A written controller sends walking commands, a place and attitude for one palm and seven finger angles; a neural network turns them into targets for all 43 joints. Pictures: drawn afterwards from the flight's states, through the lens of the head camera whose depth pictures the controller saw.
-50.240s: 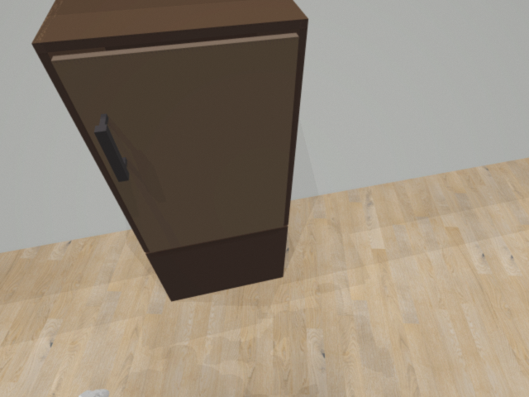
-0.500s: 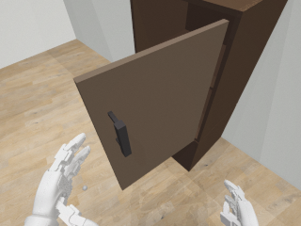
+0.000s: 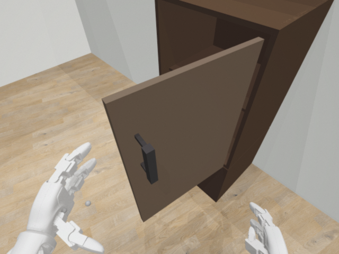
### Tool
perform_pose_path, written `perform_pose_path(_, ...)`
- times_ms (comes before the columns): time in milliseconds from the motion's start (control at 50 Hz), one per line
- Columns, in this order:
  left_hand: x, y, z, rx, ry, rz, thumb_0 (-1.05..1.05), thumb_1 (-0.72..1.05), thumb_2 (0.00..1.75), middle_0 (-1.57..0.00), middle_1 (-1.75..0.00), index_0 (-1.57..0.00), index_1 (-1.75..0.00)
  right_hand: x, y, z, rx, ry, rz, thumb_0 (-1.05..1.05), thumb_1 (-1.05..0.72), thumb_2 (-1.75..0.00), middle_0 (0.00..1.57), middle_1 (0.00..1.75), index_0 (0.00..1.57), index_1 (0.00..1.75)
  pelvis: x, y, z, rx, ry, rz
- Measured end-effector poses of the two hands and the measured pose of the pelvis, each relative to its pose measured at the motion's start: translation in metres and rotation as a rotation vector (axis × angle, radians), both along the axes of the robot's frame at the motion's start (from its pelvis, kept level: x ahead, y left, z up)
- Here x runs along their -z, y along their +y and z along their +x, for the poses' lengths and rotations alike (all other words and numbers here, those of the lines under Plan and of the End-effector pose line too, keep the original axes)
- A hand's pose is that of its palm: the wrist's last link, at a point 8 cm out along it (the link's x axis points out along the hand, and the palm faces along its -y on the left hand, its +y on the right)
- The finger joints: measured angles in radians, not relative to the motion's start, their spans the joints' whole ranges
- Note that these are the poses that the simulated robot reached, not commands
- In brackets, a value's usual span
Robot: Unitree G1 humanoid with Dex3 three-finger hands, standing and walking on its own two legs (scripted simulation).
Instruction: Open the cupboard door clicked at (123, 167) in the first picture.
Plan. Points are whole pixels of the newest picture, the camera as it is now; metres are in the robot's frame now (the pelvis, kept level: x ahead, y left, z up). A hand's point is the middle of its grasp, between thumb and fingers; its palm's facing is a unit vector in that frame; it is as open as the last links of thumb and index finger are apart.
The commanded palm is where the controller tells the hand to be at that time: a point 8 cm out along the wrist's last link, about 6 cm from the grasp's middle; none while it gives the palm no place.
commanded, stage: draw the hand back to the body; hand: left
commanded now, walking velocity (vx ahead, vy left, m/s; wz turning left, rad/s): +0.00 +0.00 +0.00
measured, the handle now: (146, 159) +0.31 +0.09 +0.08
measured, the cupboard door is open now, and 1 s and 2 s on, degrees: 81 81 81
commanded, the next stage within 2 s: step back with the hand held close in 1.16 s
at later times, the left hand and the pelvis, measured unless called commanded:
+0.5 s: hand (50, 178) +0.21 +0.24 +0.16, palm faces +0.34 -0.85 -0.40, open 12.5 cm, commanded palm +0.16 +0.28 +0.17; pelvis +0.02 +0.01 +0.03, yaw -1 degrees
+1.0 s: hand (35, 165) +0.21 +0.25 +0.19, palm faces +0.43 -0.81 -0.41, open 7.6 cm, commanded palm +0.16 +0.29 +0.20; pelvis +0.02 +0.00 +0.03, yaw -2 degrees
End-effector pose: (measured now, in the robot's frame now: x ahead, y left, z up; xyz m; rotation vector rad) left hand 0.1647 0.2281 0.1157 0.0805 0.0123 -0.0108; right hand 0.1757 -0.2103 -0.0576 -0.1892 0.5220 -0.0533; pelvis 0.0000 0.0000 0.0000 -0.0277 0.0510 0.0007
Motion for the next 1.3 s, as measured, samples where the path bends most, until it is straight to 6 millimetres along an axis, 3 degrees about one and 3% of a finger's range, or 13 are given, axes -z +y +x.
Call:
perform_pose_path(100, -0.009, 0.012, 0.001, -0.016, -0.008, 0.007, -0.01, -0.47, 0.32, -0.15, -0.31, -0.15, -0.3, -0.007, 0.003, 0.008, -0.015, -0.017, -0.01, 0.01, -0.9, -0.9, 0.2, 0.3, 0.2, 0.3, -0.004, 0.002, 0.002, -0.004, -0.014, -0.003)
perform_pose_path(240, -0.028, 0.028, -0.002, -0.239, 0.0, 0.226, -0.01, -0.31, 0.38, -0.16, -0.31, -0.16, -0.3, -0.015, 0.007, 0.013, -0.008, 0.021, -0.038, 0.01, -0.9, -0.9, 0.2, 0.3, 0.2, 0.3, -0.017, 0.005, 0.009, 0.005, -0.057, 0.001)
perform_pose_path(540, -0.064, 0.05, 0.005, -0.36, -0.073, 0.353, 0.0, 0.18, 0.59, -0.18, -0.31, -0.18, -0.31, -0.012, 0.013, 0.021, -0.022, 0.115, -0.025, 0.01, -0.9, -0.9, 0.2, 0.3, 0.2, 0.3, -0.03, 0.009, 0.022, 0.017, -0.106, 0.011)
perform_pose_path(820, -0.093, 0.066, 0.008, -0.439, -0.172, 0.406, 0.01, 0.66, 0.8, -0.2, -0.31, -0.2, -0.31, -0.013, -0.004, 0.022, 0.004, 0.136, -0.03, 0.01, -0.9, -0.9, 0.2, 0.3, 0.2, 0.3, -0.033, 0.001, 0.021, 0.025, -0.126, 0.012)
perform_pose_path(1000, -0.088, 0.058, 0.005, -0.43, -0.159, 0.386, 0.01, 0.84, 0.88, -0.2, -0.31, -0.21, -0.31, -0.011, -0.015, 0.011, 0.026, 0.152, -0.033, 0.01, -0.9, -0.9, 0.2, 0.3, 0.2, 0.3, -0.034, -0.004, 0.016, 0.03, -0.131, 0.014)
perform_pose_path(1300, -0.092, 0.053, -0.006, -0.43, -0.179, 0.393, 0.02, 0.89, 0.9, -0.21, -0.31, -0.21, -0.31, -0.01, -0.018, -0.001, 0.032, 0.143, -0.022, 0.01, -0.9, -0.9, 0.2, 0.3, 0.2, 0.3, -0.034, -0.009, 0.006, 0.031, -0.146, 0.014)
